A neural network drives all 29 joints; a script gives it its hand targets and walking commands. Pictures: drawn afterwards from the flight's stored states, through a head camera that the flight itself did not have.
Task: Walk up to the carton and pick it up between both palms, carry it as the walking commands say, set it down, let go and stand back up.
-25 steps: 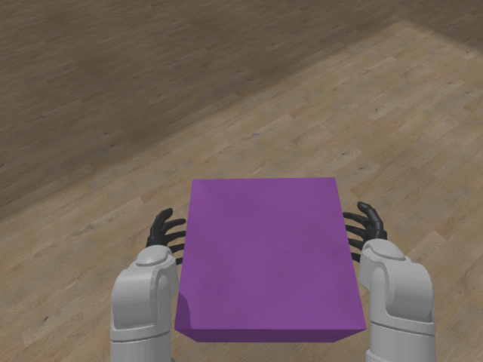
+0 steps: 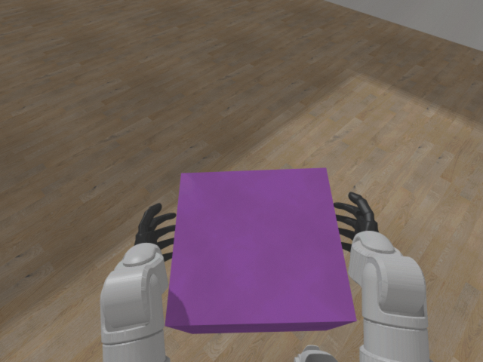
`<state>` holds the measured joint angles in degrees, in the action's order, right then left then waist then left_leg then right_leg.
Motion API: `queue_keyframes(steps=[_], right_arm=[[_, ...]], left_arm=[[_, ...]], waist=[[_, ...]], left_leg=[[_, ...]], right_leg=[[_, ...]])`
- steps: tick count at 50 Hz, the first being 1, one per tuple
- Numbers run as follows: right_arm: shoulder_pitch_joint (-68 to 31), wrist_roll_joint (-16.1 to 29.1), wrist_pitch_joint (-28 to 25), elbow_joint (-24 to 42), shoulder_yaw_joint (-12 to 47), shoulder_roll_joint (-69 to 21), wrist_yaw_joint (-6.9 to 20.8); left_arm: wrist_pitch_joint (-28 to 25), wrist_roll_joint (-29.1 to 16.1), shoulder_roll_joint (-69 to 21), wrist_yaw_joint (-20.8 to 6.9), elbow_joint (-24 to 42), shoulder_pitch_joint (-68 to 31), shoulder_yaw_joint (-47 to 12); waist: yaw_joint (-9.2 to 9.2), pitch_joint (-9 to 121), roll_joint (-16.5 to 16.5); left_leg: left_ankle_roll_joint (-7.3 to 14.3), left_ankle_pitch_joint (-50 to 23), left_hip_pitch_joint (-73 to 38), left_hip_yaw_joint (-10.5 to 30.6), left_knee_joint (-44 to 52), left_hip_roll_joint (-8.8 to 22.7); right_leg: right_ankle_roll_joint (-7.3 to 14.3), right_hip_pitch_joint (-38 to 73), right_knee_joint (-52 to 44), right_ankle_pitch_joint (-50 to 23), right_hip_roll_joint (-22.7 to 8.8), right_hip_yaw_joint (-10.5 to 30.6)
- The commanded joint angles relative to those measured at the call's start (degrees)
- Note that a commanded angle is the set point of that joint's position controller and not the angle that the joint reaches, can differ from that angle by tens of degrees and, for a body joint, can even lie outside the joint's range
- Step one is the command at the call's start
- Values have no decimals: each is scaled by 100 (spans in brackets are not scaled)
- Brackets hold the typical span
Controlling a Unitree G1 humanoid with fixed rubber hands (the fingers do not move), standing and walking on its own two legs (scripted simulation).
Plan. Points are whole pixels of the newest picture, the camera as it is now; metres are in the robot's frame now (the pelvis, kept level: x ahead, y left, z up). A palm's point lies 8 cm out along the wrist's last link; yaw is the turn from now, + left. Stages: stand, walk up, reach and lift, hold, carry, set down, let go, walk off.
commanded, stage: carry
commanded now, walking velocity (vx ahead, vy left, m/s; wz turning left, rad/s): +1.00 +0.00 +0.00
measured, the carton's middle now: (256, 254) +0.31 -0.01 -0.01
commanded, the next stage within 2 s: none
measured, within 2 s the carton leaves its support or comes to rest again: neither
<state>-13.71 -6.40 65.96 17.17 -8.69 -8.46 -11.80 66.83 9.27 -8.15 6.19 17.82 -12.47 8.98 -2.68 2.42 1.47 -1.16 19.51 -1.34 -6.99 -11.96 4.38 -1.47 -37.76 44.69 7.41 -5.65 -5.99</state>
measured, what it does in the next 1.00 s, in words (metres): walks ahead: right foot, then left foot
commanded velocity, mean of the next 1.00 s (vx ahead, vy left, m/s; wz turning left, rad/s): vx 1.00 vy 0.00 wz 0.00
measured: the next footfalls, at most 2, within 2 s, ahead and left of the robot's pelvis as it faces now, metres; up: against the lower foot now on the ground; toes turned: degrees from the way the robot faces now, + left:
right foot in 0.12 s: +0.36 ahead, -0.13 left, +0.00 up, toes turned -5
left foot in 0.50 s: +0.75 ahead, +0.14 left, +0.00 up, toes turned +9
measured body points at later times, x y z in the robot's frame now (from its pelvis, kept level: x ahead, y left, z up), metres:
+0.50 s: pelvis +0.57 +0.01 -0.03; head +0.59 +0.00 +0.42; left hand +0.85 +0.18 +0.05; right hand +0.88 -0.14 +0.05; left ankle +0.71 +0.13 -0.74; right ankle +0.32 -0.12 -0.73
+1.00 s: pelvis +1.13 +0.01 -0.01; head +1.19 +0.02 +0.44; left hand +1.40 +0.20 +0.03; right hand +1.45 -0.12 +0.03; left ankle +0.93 +0.09 -0.58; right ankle +1.14 -0.11 -0.74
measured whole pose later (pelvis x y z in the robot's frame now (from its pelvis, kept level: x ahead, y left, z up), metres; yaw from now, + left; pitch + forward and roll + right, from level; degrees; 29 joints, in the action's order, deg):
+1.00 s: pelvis +1.13 +0.01 -0.01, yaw +7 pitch +7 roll -2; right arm -12.1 -7.9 66.2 15.5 -11.7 -8.1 -8.9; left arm 67.5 7.6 -8.2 9.9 14.9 -12.0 5.6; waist 2.3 1.4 1.8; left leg 0.4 19.8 25.0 -0.6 -82.6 2.1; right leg 1.3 -22.0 30.5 14.6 -3.3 -10.7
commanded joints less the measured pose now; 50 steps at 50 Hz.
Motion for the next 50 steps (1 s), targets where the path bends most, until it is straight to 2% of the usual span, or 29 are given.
queue_keyframes(steps=[1, 3, 5, 6, 7, 8, 9, 10, 12, 15, 20, 23, 24, 25, 26, 27, 28, 29, 30, 37, 41, 42, 43, 44, 45, 46, 47, 49, 50], right_arm=[[-1993, 2579, 138, -148, 4260, -5247, 2517], [-2111, 2502, 159, 56, 4177, -5123, 2470], [-2478, 2502, 163, 278, 4219, -4983, 2471], [-2617, 2484, 212, 130, 4169, -5115, 2492], [-2404, 2329, 234, 116, 4143, -5188, 2485], [-2904, 2472, 195, 328, 4046, -5159, 2446], [-2700, 2487, 153, 149, 3905, -5262, 2375], [-2649, 2527, 136, 132, 4053, -5356, 2328], [-2640, 2503, 40, 343, 4119, -5665, 2292], [-2397, 2394, -31, 193, 4231, -5689, 2203], [-1866, 2153, -87, -161, 4239, -5369, 2168], [-2075, 2327, -20, -41, 4456, -5301, 2198], [-2177, 2356, 13, 7, 4510, -5231, 2231], [-2189, 2336, 78, -106, 4419, -5160, 2249], [-2344, 2239, 102, -122, 4390, -4996, 2244], [-2391, 2308, 79, -173, 4366, -5178, 2266], [-2663, 2421, 98, 110, 4433, -5316, 2304], [-2709, 2516, 134, 189, 4488, -5355, 2345], [-3028, 2577, 149, 153, 4491, -5535, 2379], [-2093, 2599, 118, -234, 4351, -5470, 2459], [-2135, 2582, 103, -21, 4267, -5231, 2471], [-2120, 2527, 124, 53, 4237, -5119, 2466], [-2354, 2481, 132, 132, 4204, -4957, 2451], [-2745, 2519, 168, 270, 4256, -5031, 2464], [-2744, 2411, 192, 326, 4179, -5063, 2477], [-2897, 2514, 190, 250, 4056, -5173, 2444], [-2568, 2484, 143, 118, 3978, -5226, 2403], [-2699, 2529, 43, 270, 4107, -5632, 2323], [-2742, 2507, -5, 432, 4106, -5756, 2304]], left_arm=[[-7, -2656, -5325, -1550, 375, -2681, -4527], [41, -2663, -5258, -1588, 297, -2582, -4519], [-35, -2763, -5220, -1615, 509, -2767, -4563], [-10, -2775, -5069, -1620, 612, -3174, -4585], [-39, -2770, -5126, -1701, 218, -2896, -4450], [-28, -2896, -5496, -1731, 319, -3051, -4659], [23, -3061, -5691, -1733, 582, -3132, -4759], [5, -3007, -5648, -1742, 507, -2972, -4588], [-14, -3023, -5924, -1756, 416, -2813, -4540], [-62, -3079, -5749, -1816, 342, -2790, -4491], [28, -2950, -5129, -1898, 209, -2508, -4426], [108, -2906, -5000, -1873, 323, -2482, -4345], [151, -2829, -4894, -1861, 299, -2532, -4352], [193, -2751, -4782, -1860, 210, -2527, -4316], [229, -2720, -4837, -1894, 160, -2646, -4331], [234, -2848, -4956, -1956, 173, -2726, -4235], [123, -2741, -5109, -1909, 172, -2766, -4351], [61, -2697, -5196, -1871, 146, -2686, -4301], [65, -2778, -5414, -1872, 172, -3032, -4297], [-54, -2581, -5379, -1639, 263, -2581, -4372], [-38, -2667, -5294, -1596, 410, -2713, -4541], [-29, -2682, -5227, -1603, 438, -2678, -4550], [-65, -2679, -5178, -1612, 397, -2593, -4586], [-80, -2660, -5098, -1617, 405, -2811, -4546], [-94, -2687, -5325, -1668, 67, -2871, -4458], [-44, -2766, -5516, -1660, 310, -2942, -4571], [-24, -2873, -5702, -1656, 491, -2812, -4620], [-69, -2980, -5874, -1710, 570, -2837, -4571], [-57, -3055, -5998, -1707, 716, -2939, -4682]], waist=[[82, 1071, 1099], [276, 1725, 1398], [804, 2516, 557], [663, 2549, -833], [448, 2772, -2147], [459, 2890, -1029], [475, 2827, -173], [421, 2401, 63], [353, 2409, -619], [402, 1985, -1151], [392, 1146, -1145], [214, 1634, -986], [64, 1960, -883], [-80, 2206, -633], [-17, 2269, 806], [51, 2048, 1893], [104, 1931, 649], [52, 2108, 192], [93, 2031, -585], [80, 1004, 815], [289, 1813, 1487], [451, 2382, 963], [728, 2674, 378], [721, 2608, -1180], [520, 2912, -2135], [527, 2814, -955], [534, 2765, -157], [485, 2215, -473], [465, 2108, -638]], left_leg=[[540, -6335, -888, -368, -110, 636], [340, -7374, -509, -613, -1422, 660], [200, -6459, 918, -818, -4371, 268], [92, -3319, 2561, -537, -6522, -179], [83, 314, 3854, 499, -8167, -957], [215, 161, 4353, 1268, -8853, -376], [299, 113, 4401, 1257, -8176, -167], [330, -32, 4154, 979, -7183, -83], [267, -292, 4066, 964, -5645, 290], [148, -209, 4171, 557, -3859, 195], [39, -1675, 2412, -931, -1475, -636], [175, -1953, 831, -1246, -1065, -1112], [288, -1480, -183, -1202, -1347, -1034], [541, -24, -1173, -233, -1604, -410], [1214, 1233, -1552, 2986, -734, 1181], [1982, -973, -1956, 4655, -242, 1898], [1623, -2117, -1618, 3588, -651, 1737], [1344, -2439, -1796, 2777, -828, 1679], [1116, -1766, -1184, 2551, -739, 1510], [797, -3920, -1072, 394, -37, 835], [320, -6797, -146, -741, -1687, 457], [258, -6710, 635, -777, -3084, 329], [195, -5735, 1960, -646, -4727, 187], [86, -2601, 3355, -399, -7087, -390], [97, 247, 4567, 760, -8513, -876], [216, 374, 4819, 1372, -8903, -276], [208, 356, 4908, 1283, -8186, -177], [176, 405, 5244, 1075, -6248, 157], [193, 409, 5146, 1121, -5575, 247]], right_leg=[[-9, 1244, -1907, -779, 805, -1177], [136, 3012, -1657, -976, 981, -1240], [161, 5399, -1662, -416, 916, -1066], [549, 6114, -1927, 863, -377, 1349], [1439, 6236, -2644, -1460, -1629, 4060], [2077, 5909, -2196, -1424, -2062, 3766], [1789, 5838, -2211, -1334, -1727, 2870], [1280, 5096, -2356, -1528, -1390, 2513], [1083, 4787, -2720, -468, -1269, 2089], [1119, 5160, -3021, -1547, -1173, 1446], [738, 4417, -3284, -3022, -726, -227], [476, 4361, -1707, -4788, -467, -636], [435, 3815, -610, -4467, -419, -764], [324, 2725, 846, -3632, -356, -730], [118, 1263, 2892, -1313, 363, -449], [81, -33, 4070, 1534, 865, 690], [328, -176, 4323, 1592, 325, 1114], [390, -529, 3947, 1199, 202, 1347], [422, -348, 3085, 907, -38, 1196], [-14, 74, -1026, 89, 10, -234], [112, 3344, -1901, -954, 1036, -1387], [237, 4732, -1592, -654, 1062, -1392], [451, 5953, -1551, 135, 488, -419], [1064, 6279, -2109, 437, -909, 2206], [2062, 6379, -2520, -1390, -1925, 4385], [2126, 5999, -2277, -1650, -2059, 3799], [1723, 5987, -2211, -1587, -1738, 2988], [977, 5652, -2390, -1413, -1339, 2378], [910, 5586, -2478, -1179, -1327, 2203]])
